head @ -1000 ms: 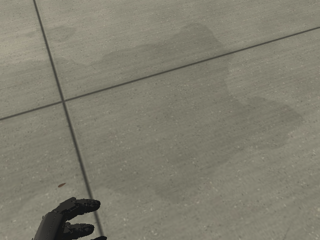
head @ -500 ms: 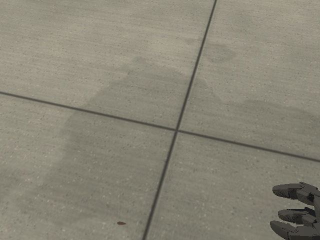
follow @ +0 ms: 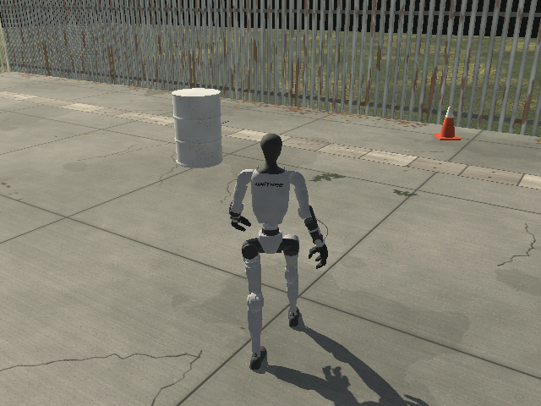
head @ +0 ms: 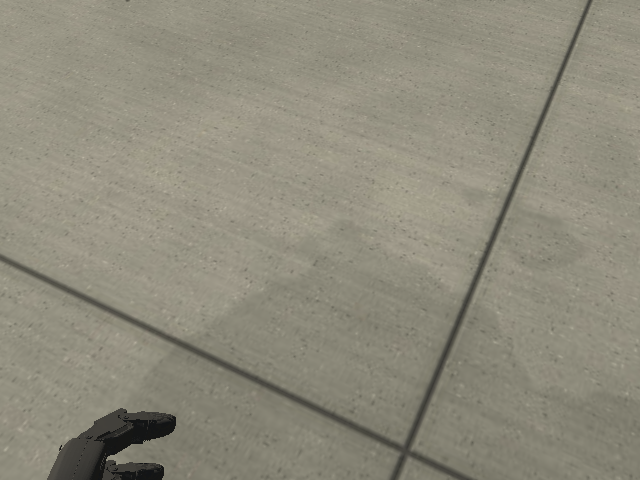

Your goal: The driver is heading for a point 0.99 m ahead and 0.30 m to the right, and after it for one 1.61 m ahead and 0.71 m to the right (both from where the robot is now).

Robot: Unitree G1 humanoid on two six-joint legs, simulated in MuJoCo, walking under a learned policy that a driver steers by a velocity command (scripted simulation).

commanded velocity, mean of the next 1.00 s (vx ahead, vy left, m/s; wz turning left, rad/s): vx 1.00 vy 0.00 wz -0.38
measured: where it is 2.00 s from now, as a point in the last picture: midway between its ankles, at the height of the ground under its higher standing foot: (443, 89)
